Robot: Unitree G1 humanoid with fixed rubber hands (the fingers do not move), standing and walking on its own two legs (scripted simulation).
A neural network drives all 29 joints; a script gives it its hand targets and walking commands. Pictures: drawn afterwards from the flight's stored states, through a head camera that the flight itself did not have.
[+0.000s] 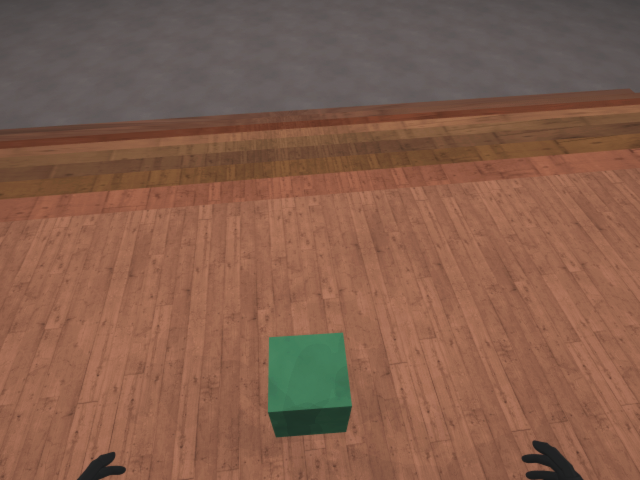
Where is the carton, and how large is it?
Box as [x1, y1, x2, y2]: [268, 333, 351, 436]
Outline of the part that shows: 342,333 269,337 268,413 276,436 345,431 350,412 351,402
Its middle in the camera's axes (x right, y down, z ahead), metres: -0.03 +0.44 +1.11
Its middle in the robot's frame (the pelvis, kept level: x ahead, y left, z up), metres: +0.45 +0.03 -0.66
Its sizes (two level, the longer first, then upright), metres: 0.210 0.200 0.250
